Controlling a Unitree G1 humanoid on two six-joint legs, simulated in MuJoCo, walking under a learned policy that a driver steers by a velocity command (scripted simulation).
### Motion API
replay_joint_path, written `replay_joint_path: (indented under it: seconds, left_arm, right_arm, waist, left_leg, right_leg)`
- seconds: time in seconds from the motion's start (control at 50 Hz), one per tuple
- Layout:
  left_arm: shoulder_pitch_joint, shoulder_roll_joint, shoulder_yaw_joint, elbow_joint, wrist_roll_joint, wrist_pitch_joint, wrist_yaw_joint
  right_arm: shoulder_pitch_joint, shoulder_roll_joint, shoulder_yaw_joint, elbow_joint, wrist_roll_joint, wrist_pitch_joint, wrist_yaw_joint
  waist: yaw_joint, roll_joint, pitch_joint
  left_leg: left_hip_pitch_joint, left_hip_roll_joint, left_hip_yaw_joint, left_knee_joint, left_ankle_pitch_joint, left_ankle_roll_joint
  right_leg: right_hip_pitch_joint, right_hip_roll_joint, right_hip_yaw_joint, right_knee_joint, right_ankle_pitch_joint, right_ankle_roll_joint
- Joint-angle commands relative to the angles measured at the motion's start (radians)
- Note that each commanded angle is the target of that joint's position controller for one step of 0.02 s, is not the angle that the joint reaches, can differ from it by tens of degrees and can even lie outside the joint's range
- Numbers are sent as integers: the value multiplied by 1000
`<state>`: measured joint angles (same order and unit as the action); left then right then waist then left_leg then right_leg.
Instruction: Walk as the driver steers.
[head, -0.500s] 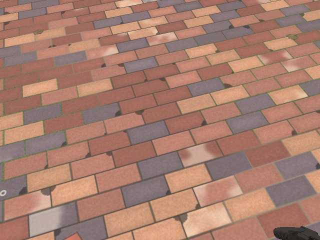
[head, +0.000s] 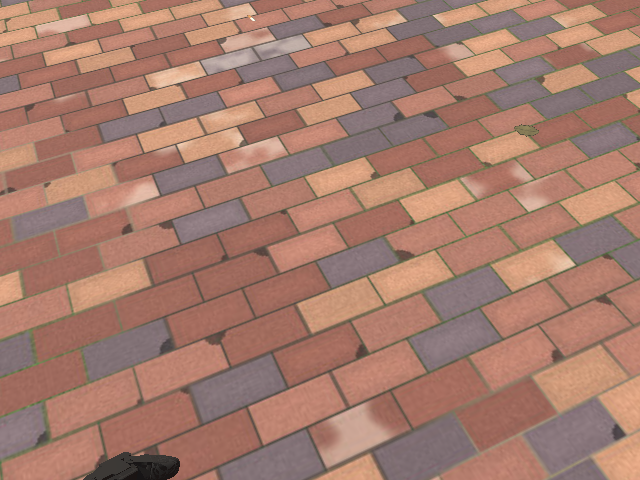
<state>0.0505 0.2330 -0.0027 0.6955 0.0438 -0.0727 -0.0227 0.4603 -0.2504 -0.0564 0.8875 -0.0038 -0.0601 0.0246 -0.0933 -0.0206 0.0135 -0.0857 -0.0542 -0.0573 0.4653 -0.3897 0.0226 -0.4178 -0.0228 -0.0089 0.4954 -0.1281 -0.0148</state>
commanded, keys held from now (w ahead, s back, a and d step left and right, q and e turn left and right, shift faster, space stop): w+q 0.88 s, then w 0.12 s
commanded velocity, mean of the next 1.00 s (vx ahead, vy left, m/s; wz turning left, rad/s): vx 0.50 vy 0.00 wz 0.53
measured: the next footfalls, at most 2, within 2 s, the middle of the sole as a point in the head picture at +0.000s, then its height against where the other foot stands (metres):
left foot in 0.50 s outside the picture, level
right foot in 1.04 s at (241, 371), level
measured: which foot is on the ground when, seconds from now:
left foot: down 0.00-0.00, up 0.02-0.48, down 0.50-1.00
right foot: down 0.00-0.52, up 0.54-1.00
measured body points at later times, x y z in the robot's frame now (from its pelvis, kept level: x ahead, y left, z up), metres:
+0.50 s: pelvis +0.25 +0.04 -0.01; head +0.29 +0.06 +0.44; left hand +0.15 +0.29 -0.15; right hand +0.54 -0.11 -0.10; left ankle +0.34 +0.14 -0.73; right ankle +0.10 -0.11 -0.72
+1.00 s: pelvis +0.52 +0.14 +0.00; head +0.55 +0.16 +0.45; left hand +0.60 +0.45 -0.08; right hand +0.65 -0.12 -0.12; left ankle +0.35 +0.14 -0.73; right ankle +0.71 +0.12 -0.71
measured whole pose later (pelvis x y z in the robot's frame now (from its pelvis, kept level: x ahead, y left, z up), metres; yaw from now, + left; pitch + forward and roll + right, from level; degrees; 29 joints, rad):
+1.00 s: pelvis +0.52 +0.14 +0.00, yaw +34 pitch +2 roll +1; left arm 0.04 0.25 0.01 0.67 0.04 -0.04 -0.03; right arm 0.46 -0.29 -0.07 0.83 -0.01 -0.04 0.00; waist -0.10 -0.03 0.03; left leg 0.04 -0.14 -0.20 0.33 -0.39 0.11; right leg -0.55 -0.02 0.00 0.57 -0.07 0.01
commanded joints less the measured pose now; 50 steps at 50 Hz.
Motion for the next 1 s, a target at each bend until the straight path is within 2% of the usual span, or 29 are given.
replay_joint_path:
  seconds: [0.02,0.04,0.06,0.08,0.12,0.16,0.2,0.26,0.3,0.38,0.4,0.44,0.46,0.48,0.5,0.52,0.54,0.56,0.58,0.6,0.62,0.64,0.66,0.72,0.8,0.88,0.92,0.96,1.0]
  left_arm:
    - [363,320,97,14,29,-10,37]
    - [323,258,90,11,11,3,37]
    - [256,166,66,-1,0,1,32]
    - [221,125,56,2,-6,-5,27]
    - [215,97,48,17,-11,-18,31]
    - [247,105,53,37,-19,-33,30]
    - [274,117,61,54,-25,-40,28]
    - [305,120,65,76,-24,-36,28]
    - [304,123,67,86,-22,-34,27]
    - [344,161,80,116,-22,-26,33]
    - [357,168,82,125,-22,-20,35]
    - [364,194,87,138,-22,-8,41]
    - [367,214,91,144,-21,1,43]
    - [364,230,95,145,-22,11,44]
    - [351,229,93,134,-23,18,44]
    - [379,149,72,87,-26,15,37]
    - [345,121,69,14,-25,6,22]
    - [212,173,76,-10,-17,-1,19]
    - [199,150,66,-12,-31,-13,16]
    - [222,142,63,7,-28,-17,19]
    - [234,140,63,10,-10,-4,20]
    - [267,137,61,22,3,15,18]
    - [275,132,61,22,9,31,14]
    - [211,108,56,-2,6,53,6]
    - [38,106,51,-53,2,51,3]
    - [-87,103,41,-93,-7,38,-5]
    - [-117,104,36,-106,-10,28,-8]
    - [-88,114,39,-103,-11,20,-8]
    - [47,146,55,-60,-10,12,4]
  right_arm:
    - [-40,-25,-5,-149,25,-16,-9]
    - [-21,-104,-21,-126,0,4,-16]
    - [-65,-118,-28,-117,-9,13,-10]
    - [-95,-99,-26,-117,-8,16,-1]
    - [-109,-87,-28,-115,-24,35,14]
    - [-139,-70,-25,-129,-28,51,25]
    - [-196,-62,-23,-150,-30,59,34]
    - [-300,-56,-15,-187,-32,63,46]
    - [-366,-45,-5,-208,-30,60,55]
    - [-478,-47,7,-254,-34,56,67]
    - [-489,-51,7,-261,-36,56,66]
    - [-468,-66,1,-263,-41,57,56]
    - [-418,-79,-7,-253,-43,56,48]
    - [-311,-99,-19,-225,-44,49,38]
    - [-138,-133,-39,-169,-52,39,23]
    - [-40,-243,-71,-151,-59,39,6]
    - [-75,-332,-91,-180,-24,47,1]
    - [-63,-305,-88,-176,-10,58,-7]
    - [-109,-252,-74,-161,-5,56,-16]
    - [-150,-196,-58,-156,-4,50,-19]
    - [-184,-169,-48,-157,1,41,-22]
    - [-210,-149,-41,-165,3,34,-21]
    - [-205,-146,-38,-165,5,23,-18]
    - [-156,-175,-47,-149,4,7,-13]
    - [-71,-175,-49,-130,5,7,-14]
    - [3,-185,-52,-117,-2,9,-22]
    - [21,-185,-50,-112,-7,8,-28]
    - [7,-187,-47,-109,-8,5,-36]
    - [-28,-201,-46,-107,-11,-2,-37]
  waist:
    - [188,-287,-226]
    - [161,-190,-173]
    - [137,-80,-76]
    - [121,-59,-26]
    - [97,-96,-8]
    - [91,-84,-19]
    - [91,-67,-14]
    - [107,-60,18]
    - [116,-63,42]
    - [141,-59,76]
    - [144,-58,78]
    - [125,-74,51]
    - [99,-84,12]
    - [51,-79,-53]
    - [-28,-33,-151]
    - [-38,116,-266]
    - [5,263,-349]
    - [-41,102,-260]
    - [0,64,-133]
    - [54,12,-57]
    - [93,14,-28]
    - [118,26,-38]
    - [126,32,-49]
    - [117,40,-24]
    - [56,69,23]
    - [5,78,25]
    - [-6,85,26]
    - [17,96,26]
    - [82,103,-13]
  left_leg:
    - [-545,-37,52,548,-141,55]
    - [-615,22,9,683,-137,69]
    - [-622,65,-15,708,-45,73]
    - [-602,92,-12,686,21,63]
    - [-565,121,0,658,78,36]
    - [-575,121,12,669,124,20]
    - [-625,128,19,659,172,6]
    - [-676,135,36,563,258,-10]
    - [-639,133,64,434,334,-6]
    - [-557,117,144,239,333,39]
    - [-541,105,162,209,303,56]
    - [-459,49,206,170,212,98]
    - [-388,10,222,161,154,122]
    - [-268,-32,223,131,122,151]
    - [-31,-46,186,60,156,185]
    - [273,196,-151,28,-10,259]
    - [432,407,-707,-139,51,388]
    - [399,381,-617,-183,145,364]
    - [265,362,-467,-176,266,342]
    - [123,303,-366,-183,394,296]
    - [27,251,-297,-192,480,272]
    - [-27,220,-249,-206,522,262]
    - [-53,203,-234,-212,565,266]
    - [-98,167,-210,-250,519,261]
    - [-48,148,-234,-259,463,227]
    - [44,155,-265,-202,550,213]
    - [83,171,-270,-175,612,204]
    - [81,192,-283,-152,657,174]
    - [60,183,-266,-47,846,139]
  right_leg:
    - [633,-424,605,-258,-424,-136]
    - [549,-430,692,-283,-526,-180]
    - [466,-372,555,-281,-478,-164]
    - [398,-319,407,-294,-306,-145]
    - [350,-252,229,-309,-74,-111]
    - [358,-244,142,-308,115,-115]
    - [381,-248,74,-315,215,-126]
    - [393,-240,-16,-333,243,-133]
    - [376,-221,-81,-340,232,-123]
    - [418,-241,-156,-325,290,-104]
    - [447,-246,-175,-301,346,-97]
    - [497,-249,-215,-188,637,-82]
    - [516,-251,-230,-81,794,-78]
    - [504,-248,-239,86,854,-76]
    - [390,-225,-258,331,719,-51]
    - [73,-164,-253,654,206,-10]
    - [-253,44,-105,940,-428,43]
    - [-371,-8,36,959,-343,33]
    - [-369,-55,35,893,-245,25]
    - [-299,-90,35,784,-203,22]
    - [-231,-105,42,727,-203,31]
    - [-171,-110,43,694,-199,41]
    - [-148,-105,35,673,-202,50]
    - [-183,-97,14,565,-121,71]
    - [-269,-81,18,368,42,81]
    - [-275,-38,19,215,105,72]
    - [-245,-20,9,151,107,54]
    - [-139,-5,12,83,83,22]
    - [68,43,-10,34,-5,-19]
